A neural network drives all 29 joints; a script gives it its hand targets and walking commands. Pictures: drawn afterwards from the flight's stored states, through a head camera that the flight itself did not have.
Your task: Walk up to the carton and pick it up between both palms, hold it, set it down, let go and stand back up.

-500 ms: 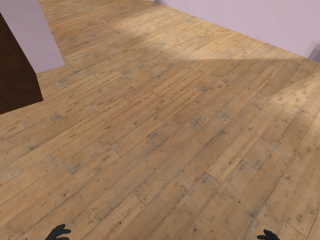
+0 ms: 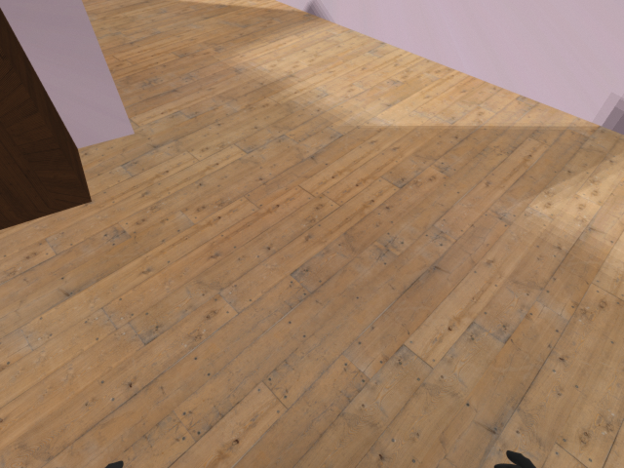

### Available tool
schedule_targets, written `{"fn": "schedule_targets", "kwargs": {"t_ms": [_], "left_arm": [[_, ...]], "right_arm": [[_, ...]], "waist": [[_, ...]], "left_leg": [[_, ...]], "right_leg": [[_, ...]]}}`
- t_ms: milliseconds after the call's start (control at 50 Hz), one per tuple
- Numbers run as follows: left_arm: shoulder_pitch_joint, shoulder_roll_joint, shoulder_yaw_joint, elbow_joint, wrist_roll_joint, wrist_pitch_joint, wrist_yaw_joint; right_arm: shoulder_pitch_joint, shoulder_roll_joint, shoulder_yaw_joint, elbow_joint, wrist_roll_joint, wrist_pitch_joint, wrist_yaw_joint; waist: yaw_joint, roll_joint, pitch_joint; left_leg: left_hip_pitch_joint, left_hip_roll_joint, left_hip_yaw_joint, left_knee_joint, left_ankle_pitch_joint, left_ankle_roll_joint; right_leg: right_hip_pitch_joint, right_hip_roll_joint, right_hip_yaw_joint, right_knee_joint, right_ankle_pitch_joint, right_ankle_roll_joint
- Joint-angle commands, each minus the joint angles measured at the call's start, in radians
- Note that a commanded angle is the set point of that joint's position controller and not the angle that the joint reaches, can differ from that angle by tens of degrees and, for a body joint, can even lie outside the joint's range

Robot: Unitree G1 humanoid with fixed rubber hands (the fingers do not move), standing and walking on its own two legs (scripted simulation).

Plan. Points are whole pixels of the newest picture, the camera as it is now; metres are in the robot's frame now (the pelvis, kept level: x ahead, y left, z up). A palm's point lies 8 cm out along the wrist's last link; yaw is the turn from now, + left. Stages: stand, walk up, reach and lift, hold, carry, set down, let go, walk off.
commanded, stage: stand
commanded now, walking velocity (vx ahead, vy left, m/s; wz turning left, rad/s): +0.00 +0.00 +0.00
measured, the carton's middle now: out of the picture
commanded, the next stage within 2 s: walk up in 1.38 s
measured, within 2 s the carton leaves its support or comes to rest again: neither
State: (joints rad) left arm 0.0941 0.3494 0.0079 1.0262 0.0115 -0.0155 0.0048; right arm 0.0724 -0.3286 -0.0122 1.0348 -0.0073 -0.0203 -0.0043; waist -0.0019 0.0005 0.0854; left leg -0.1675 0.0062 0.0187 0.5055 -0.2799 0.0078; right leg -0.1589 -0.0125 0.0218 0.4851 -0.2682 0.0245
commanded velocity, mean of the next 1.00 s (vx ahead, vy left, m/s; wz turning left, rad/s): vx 0.00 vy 0.00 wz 0.00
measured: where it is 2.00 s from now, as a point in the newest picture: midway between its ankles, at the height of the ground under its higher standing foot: outside the picture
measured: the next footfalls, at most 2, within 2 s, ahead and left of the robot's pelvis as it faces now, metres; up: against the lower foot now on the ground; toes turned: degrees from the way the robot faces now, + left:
left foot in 1.86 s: +0.13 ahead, +0.22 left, +0.00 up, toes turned +16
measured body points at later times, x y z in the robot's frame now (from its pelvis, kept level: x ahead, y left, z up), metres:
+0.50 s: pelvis -0.01 +0.00 +0.01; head +0.00 +0.00 +0.46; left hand +0.09 +0.31 -0.11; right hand +0.10 -0.30 -0.12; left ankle +0.00 +0.11 -0.74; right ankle +0.00 -0.14 -0.74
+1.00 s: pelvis -0.01 +0.00 +0.01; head +0.00 -0.01 +0.46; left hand +0.09 +0.30 -0.11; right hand +0.09 -0.31 -0.12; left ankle +0.00 +0.11 -0.74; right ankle +0.00 -0.14 -0.74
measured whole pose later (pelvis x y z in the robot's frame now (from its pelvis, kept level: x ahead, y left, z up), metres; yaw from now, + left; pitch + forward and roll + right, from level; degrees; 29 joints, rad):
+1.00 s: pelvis -0.01 +0.00 +0.01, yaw -1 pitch -3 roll +0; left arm 0.10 0.35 0.01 1.09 0.01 -0.01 0.00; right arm 0.08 -0.35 -0.02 1.10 -0.01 -0.02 0.01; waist 0.00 0.01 0.07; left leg -0.11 0.01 0.03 0.36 -0.19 0.00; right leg -0.11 -0.01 0.03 0.36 -0.19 0.02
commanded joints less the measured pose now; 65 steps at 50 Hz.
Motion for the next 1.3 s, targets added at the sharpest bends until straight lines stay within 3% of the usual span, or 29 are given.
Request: {"fn": "schedule_targets", "kwargs": {"t_ms": [0,140,160,180,200,220,260,300,320,340,380,420,460,480,660,720,780,840,880,900,940,1000,1040,1100,1120,1200,1240,1260,1280], "left_arm": [[-0.035,0.174,0.038,-0.045,-0.003,-0.021,0.000],[-0.050,0.177,0.038,-0.024,0.009,-0.026,0.002],[-0.092,0.173,0.035,-0.043,0.004,-0.023,0.000],[-0.024,0.149,0.033,-0.034,-0.003,-0.022,-0.002],[-0.041,0.187,0.037,-0.019,-0.012,-0.022,0.006],[-0.061,0.176,0.042,-0.020,-0.007,-0.025,0.005],[-0.066,0.178,0.045,-0.027,0.000,-0.020,-0.004],[-0.073,0.201,0.046,-0.019,0.006,-0.022,0.004],[-0.026,0.173,0.045,-0.004,0.007,-0.016,0.004],[-0.029,0.163,0.036,-0.011,0.009,-0.015,0.009],[-0.059,0.180,0.039,-0.008,0.003,-0.026,0.010],[-0.052,0.181,0.037,0.004,0.009,-0.015,0.006],[-0.051,0.198,0.044,-0.008,0.004,-0.008,0.005],[-0.040,0.185,0.045,-0.015,-0.001,-0.017,0.005],[-0.030,0.215,0.040,0.007,-0.003,-0.010,0.005],[-0.041,0.230,0.043,0.015,0.000,-0.021,0.011],[-0.061,0.198,0.036,-0.013,0.003,-0.034,0.001],[-0.035,0.190,0.043,0.008,0.003,-0.019,0.001],[-0.022,0.213,0.041,0.022,-0.003,-0.019,0.006],[-0.007,0.181,0.040,0.014,-0.003,-0.019,0.008],[-0.054,0.200,0.041,0.003,0.002,-0.005,0.011],[-0.029,0.223,0.044,0.013,-0.003,-0.009,0.005],[-0.002,0.170,0.028,0.019,0.002,-0.013,0.006],[-0.045,0.190,0.035,-0.008,-0.003,-0.022,0.002],[-0.019,0.228,0.041,0.014,0.000,-0.028,0.005],[-0.029,0.208,0.040,0.014,0.005,-0.021,0.006],[-0.073,0.184,0.031,-0.008,0.009,-0.017,-0.001],[-0.025,0.206,0.044,0.001,0.003,-0.019,-0.001],[-0.032,0.191,0.037,0.016,0.000,-0.012,0.003]], "right_arm": [[-0.054,-0.214,-0.037,-0.056,0.000,-0.015,0.000],[-0.064,-0.222,-0.051,-0.031,-0.006,-0.020,0.002],[-0.016,-0.206,-0.042,-0.016,-0.009,-0.009,-0.004],[-0.048,-0.244,-0.051,-0.019,-0.003,-0.011,0.001],[-0.067,-0.193,-0.035,-0.038,-0.007,-0.014,0.003],[-0.059,-0.199,-0.041,-0.030,-0.004,-0.022,0.001],[-0.063,-0.226,-0.046,-0.016,-0.003,-0.017,-0.010],[-0.060,-0.218,-0.058,-0.018,0.000,-0.014,-0.008],[-0.057,-0.235,-0.047,0.006,-0.005,-0.013,-0.006],[-0.052,-0.220,-0.047,-0.014,0.003,-0.010,-0.001],[-0.030,-0.226,-0.050,0.008,0.000,-0.009,-0.001],[-0.044,-0.234,-0.055,0.013,-0.013,-0.011,-0.005],[-0.059,-0.191,-0.041,-0.010,0.001,-0.009,0.000],[-0.073,-0.200,-0.044,-0.002,-0.003,-0.007,0.005],[-0.027,-0.209,-0.039,0.007,0.002,-0.005,-0.004],[-0.025,-0.216,-0.052,-0.004,-0.001,-0.008,0.005],[-0.039,-0.201,-0.048,-0.011,-0.009,-0.009,0.006],[-0.052,-0.213,-0.039,0.016,-0.005,-0.003,0.001],[-0.015,-0.221,-0.050,0.018,0.006,-0.007,0.002],[-0.016,-0.213,-0.038,0.013,0.002,-0.008,0.007],[-0.055,-0.230,-0.049,0.009,0.001,-0.015,0.002],[-0.036,-0.237,-0.045,0.010,-0.006,-0.006,-0.002],[-0.041,-0.245,-0.051,0.009,-0.004,-0.013,0.002],[-0.034,-0.210,-0.045,0.015,-0.009,-0.011,-0.001],[0.001,-0.209,-0.045,0.019,0.001,-0.008,0.007],[-0.042,-0.237,-0.060,0.021,-0.004,-0.001,-0.003],[-0.028,-0.230,-0.047,0.015,-0.001,0.007,-0.004],[-0.015,-0.224,-0.054,0.019,-0.001,0.006,0.000],[-0.023,-0.253,-0.056,0.008,-0.005,0.001,-0.007]], "waist": [[-0.006,0.051,-0.127],[0.005,-0.024,-0.099],[-0.015,0.029,-0.059],[0.022,0.031,-0.100],[0.005,0.056,-0.070],[0.010,0.000,-0.125],[0.027,0.002,-0.129],[0.005,-0.035,-0.120],[0.015,0.028,-0.122],[-0.013,-0.005,-0.053],[-0.001,-0.035,-0.117],[-0.002,0.017,-0.100],[-0.007,-0.028,-0.107],[0.017,0.018,-0.106],[0.002,0.023,-0.030],[-0.021,-0.064,-0.083],[-0.001,0.032,-0.078],[0.008,0.040,-0.105],[-0.018,-0.027,-0.050],[0.011,0.001,-0.098],[-0.006,0.052,-0.077],[0.003,-0.047,-0.076],[0.016,0.026,-0.080],[0.016,-0.053,-0.100],[-0.004,-0.003,-0.081],[0.011,0.011,-0.098],[-0.006,0.008,-0.060],[0.005,-0.061,-0.082],[0.000,0.000,-0.055]], "left_leg": [[0.024,0.116,-0.114,-0.144,0.243,0.034],[0.026,0.105,-0.111,-0.186,0.185,0.025],[0.008,0.101,-0.094,-0.194,0.176,0.018],[0.015,0.104,-0.093,-0.196,0.200,0.021],[-0.014,0.115,-0.104,-0.194,0.167,0.032],[0.044,0.111,-0.112,-0.198,0.188,0.024],[0.032,0.117,-0.103,-0.197,0.241,0.024],[0.058,0.127,-0.106,-0.207,0.222,0.028],[0.064,0.105,-0.098,-0.191,0.190,0.025],[0.034,0.107,-0.113,-0.205,0.208,0.023],[0.066,0.108,-0.104,-0.213,0.180,0.020],[0.075,0.111,-0.094,-0.198,0.207,0.016],[0.024,0.113,-0.100,-0.212,0.180,0.025],[0.036,0.104,-0.078,-0.207,0.164,0.017],[0.039,0.121,-0.105,-0.227,0.135,0.022],[0.068,0.123,-0.111,-0.228,0.134,0.024],[0.057,0.106,-0.095,-0.220,0.149,0.020],[0.041,0.121,-0.088,-0.225,0.173,0.019],[0.046,0.121,-0.115,-0.216,0.194,0.019],[0.064,0.123,-0.098,-0.220,0.208,0.025],[0.052,0.113,-0.099,-0.236,0.172,0.016],[0.048,0.126,-0.114,-0.235,0.144,0.026],[0.045,0.119,-0.096,-0.226,0.181,0.025],[0.085,0.125,-0.098,-0.228,0.190,0.031],[0.098,0.119,-0.090,-0.232,0.192,0.014],[0.070,0.107,-0.088,-0.211,0.235,0.012],[0.049,0.115,-0.075,-0.200,0.174,0.007],[0.057,0.114,-0.090,-0.224,0.202,0.013],[0.042,0.109,-0.068,-0.218,0.157,0.014]], "right_leg": [[0.034,-0.075,0.056,-0.090,0.198,-0.051],[0.054,-0.092,0.055,-0.148,0.232,-0.043],[0.021,-0.104,0.077,-0.139,0.209,-0.052],[0.057,-0.093,0.065,-0.144,0.216,-0.040],[0.055,-0.107,0.085,-0.155,0.215,-0.057],[0.050,-0.100,0.070,-0.151,0.208,-0.060],[0.080,-0.105,0.066,-0.140,0.248,-0.058],[0.051,-0.101,0.066,-0.158,0.223,-0.051],[0.043,-0.091,0.080,-0.176,0.191,-0.045],[0.019,-0.102,0.071,-0.167,0.222,-0.050],[0.039,-0.105,0.071,-0.164,0.168,-0.050],[0.043,-0.106,0.075,-0.172,0.232,-0.042],[0.076,-0.093,0.062,-0.176,0.214,-0.041],[0.054,-0.097,0.064,-0.167,0.203,-0.037],[-0.001,-0.110,0.087,-0.179,0.163,-0.047],[0.012,-0.100,0.068,-0.204,0.156,-0.036],[0.028,-0.115,0.085,-0.188,0.163,-0.046],[0.058,-0.113,0.082,-0.188,0.205,-0.047],[0.020,-0.100,0.073,-0.174,0.211,-0.049],[0.055,-0.109,0.078,-0.175,0.214,-0.045],[0.027,-0.109,0.081,-0.193,0.178,-0.044],[0.042,-0.106,0.076,-0.193,0.205,-0.050],[0.051,-0.116,0.099,-0.186,0.235,-0.044],[0.037,-0.110,0.071,-0.183,0.189,-0.049],[0.016,-0.108,0.096,-0.196,0.203,-0.046],[0.064,-0.101,0.080,-0.188,0.233,-0.049],[0.052,-0.112,0.086,-0.195,0.246,-0.043],[0.056,-0.100,0.069,-0.176,0.247,-0.046],[0.049,-0.106,0.077,-0.217,0.222,-0.039]]}}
